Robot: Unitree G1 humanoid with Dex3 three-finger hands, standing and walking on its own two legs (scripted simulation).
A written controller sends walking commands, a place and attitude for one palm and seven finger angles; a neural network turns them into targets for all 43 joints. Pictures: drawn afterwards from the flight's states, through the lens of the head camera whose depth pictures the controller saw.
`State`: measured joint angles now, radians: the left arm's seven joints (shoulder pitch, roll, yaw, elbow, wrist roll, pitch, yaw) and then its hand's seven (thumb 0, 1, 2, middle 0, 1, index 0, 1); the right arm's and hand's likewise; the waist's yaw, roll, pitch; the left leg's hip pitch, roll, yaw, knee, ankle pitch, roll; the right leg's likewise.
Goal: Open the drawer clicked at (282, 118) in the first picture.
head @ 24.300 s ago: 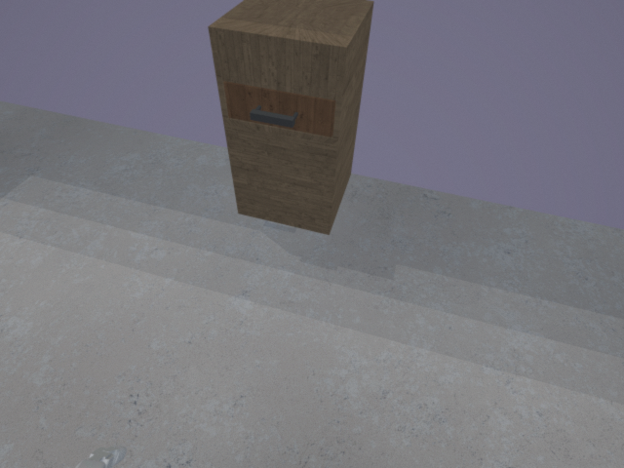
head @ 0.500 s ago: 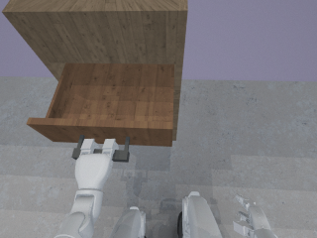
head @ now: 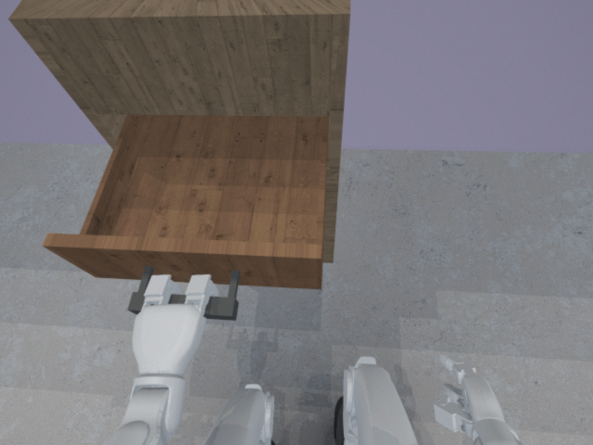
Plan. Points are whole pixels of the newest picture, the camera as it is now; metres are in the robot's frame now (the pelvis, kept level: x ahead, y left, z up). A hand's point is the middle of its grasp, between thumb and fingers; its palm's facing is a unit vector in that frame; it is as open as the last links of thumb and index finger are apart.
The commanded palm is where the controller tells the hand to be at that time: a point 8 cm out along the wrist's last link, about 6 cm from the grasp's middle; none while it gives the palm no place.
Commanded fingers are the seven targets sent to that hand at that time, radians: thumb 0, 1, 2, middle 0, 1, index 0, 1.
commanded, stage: pull the drawer open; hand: left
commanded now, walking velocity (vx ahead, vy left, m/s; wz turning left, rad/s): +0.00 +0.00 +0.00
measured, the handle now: (187, 290) +0.33 +0.18 -0.06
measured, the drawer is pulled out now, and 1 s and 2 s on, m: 0.24 0.26 0.26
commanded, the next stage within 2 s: open the thumb to release the handle in 0.46 s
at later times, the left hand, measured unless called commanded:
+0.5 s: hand (184, 348) +0.25 +0.17 -0.07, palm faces -0.07 -0.07 -1.00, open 6.4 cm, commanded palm +0.20 +0.18 -0.03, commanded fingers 0.00 0.90 0.90 -0.40 -1.35 -0.40 -1.35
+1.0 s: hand (175, 347) +0.25 +0.19 -0.07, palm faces -0.04 -0.04 -1.00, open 11.1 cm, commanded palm +0.23 +0.19 -0.03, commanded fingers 0.00 -0.50 0.30 -0.30 -1.20 -0.30 -1.20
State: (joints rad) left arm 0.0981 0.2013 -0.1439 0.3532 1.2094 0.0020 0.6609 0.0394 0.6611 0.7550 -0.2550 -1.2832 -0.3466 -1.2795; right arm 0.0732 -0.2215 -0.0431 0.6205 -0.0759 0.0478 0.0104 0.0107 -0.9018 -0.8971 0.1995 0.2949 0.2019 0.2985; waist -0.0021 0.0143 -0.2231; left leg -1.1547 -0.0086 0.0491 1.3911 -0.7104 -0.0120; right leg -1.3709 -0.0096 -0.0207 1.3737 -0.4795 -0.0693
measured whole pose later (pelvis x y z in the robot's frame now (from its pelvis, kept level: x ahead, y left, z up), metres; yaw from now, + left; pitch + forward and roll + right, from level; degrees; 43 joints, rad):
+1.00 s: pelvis -0.02 -0.01 +0.00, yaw +1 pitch +25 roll +4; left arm 0.03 0.23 -0.14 0.44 1.19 0.00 0.68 0.00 -0.07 0.49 -0.32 -1.22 -0.34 -1.25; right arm 0.08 -0.23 -0.04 0.66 -0.06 0.03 -0.03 0.01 -0.90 -0.90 0.20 0.30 0.20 0.30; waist 0.01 0.01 -0.21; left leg -1.17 -0.02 0.02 1.39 -0.67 -0.02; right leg -1.36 -0.02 -0.04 1.36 -0.44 -0.08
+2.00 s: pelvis -0.01 +0.00 +0.03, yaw +1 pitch +23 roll +3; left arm -0.03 0.22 -0.19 0.52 1.17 0.00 0.67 0.00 -0.49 0.31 -0.32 -1.20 -0.40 -1.22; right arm 0.10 -0.23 -0.05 0.66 -0.05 0.03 -0.05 0.01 -0.90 -0.90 0.20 0.30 0.20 0.30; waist 0.00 0.02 -0.18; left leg -1.04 -0.02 0.02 1.26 -0.62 -0.01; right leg -1.22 -0.02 -0.04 1.23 -0.41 -0.06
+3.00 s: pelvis +0.01 +0.01 +0.08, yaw -1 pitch +16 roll +2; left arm 0.09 0.23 -0.21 0.31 1.13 0.07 0.57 0.00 -0.49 0.30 -0.32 -1.20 -0.32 -1.21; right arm 0.13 -0.23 -0.03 0.61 -0.03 0.07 -0.03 0.01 -0.90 -0.90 0.20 0.30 0.20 0.30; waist 0.03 0.03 -0.16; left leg -0.72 -0.02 0.03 0.99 -0.55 0.00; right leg -0.91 0.00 -0.02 0.99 -0.36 -0.05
